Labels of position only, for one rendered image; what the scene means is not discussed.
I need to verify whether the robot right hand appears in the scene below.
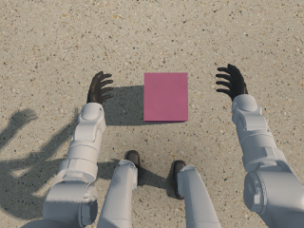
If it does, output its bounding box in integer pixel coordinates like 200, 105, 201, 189
216, 64, 249, 101

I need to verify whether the robot right thigh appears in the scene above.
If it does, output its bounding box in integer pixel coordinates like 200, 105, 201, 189
177, 169, 222, 228

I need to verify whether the robot left upper arm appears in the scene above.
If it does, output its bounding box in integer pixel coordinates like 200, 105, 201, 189
20, 182, 98, 228

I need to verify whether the robot left hand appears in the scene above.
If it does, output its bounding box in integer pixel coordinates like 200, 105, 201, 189
86, 71, 114, 105

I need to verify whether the left robot foot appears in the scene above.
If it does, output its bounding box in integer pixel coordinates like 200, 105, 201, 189
126, 150, 140, 186

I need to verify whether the robot right upper arm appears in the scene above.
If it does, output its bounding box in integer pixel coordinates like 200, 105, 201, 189
243, 170, 304, 228

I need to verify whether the robot right forearm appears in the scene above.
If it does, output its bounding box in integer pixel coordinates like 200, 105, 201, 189
231, 94, 304, 191

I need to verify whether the carton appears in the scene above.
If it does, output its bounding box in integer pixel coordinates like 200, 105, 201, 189
143, 72, 189, 123

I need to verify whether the robot left forearm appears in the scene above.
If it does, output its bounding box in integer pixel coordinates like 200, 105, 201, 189
42, 103, 106, 219

